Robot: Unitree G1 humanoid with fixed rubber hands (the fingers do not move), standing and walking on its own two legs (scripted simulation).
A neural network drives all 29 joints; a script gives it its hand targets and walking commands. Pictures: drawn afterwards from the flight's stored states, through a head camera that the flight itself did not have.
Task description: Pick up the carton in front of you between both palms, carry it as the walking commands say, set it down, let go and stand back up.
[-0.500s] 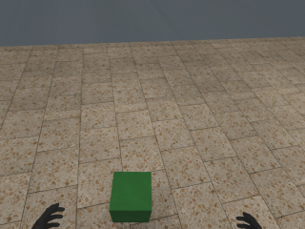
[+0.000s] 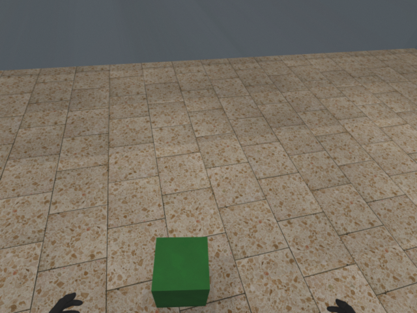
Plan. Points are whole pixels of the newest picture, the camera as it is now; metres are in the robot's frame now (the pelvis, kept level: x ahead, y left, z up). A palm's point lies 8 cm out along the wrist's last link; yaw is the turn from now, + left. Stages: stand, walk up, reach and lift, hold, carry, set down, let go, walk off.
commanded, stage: stand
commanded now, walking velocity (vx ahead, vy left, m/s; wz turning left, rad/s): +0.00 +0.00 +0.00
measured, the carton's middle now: (181, 272) +0.41 +0.08 -0.65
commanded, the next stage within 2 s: none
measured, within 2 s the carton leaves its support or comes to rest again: neither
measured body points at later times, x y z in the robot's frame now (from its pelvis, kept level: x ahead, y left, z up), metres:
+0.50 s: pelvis -0.02 +0.00 +0.00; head -0.02 +0.01 +0.45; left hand +0.08 +0.31 -0.11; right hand +0.09 -0.31 -0.10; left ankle +0.01 +0.11 -0.74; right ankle -0.08 -0.14 -0.74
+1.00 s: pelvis -0.02 +0.00 +0.01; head -0.02 +0.01 +0.46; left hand +0.07 +0.31 -0.11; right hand +0.08 -0.31 -0.10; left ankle +0.01 +0.11 -0.74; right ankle -0.08 -0.14 -0.74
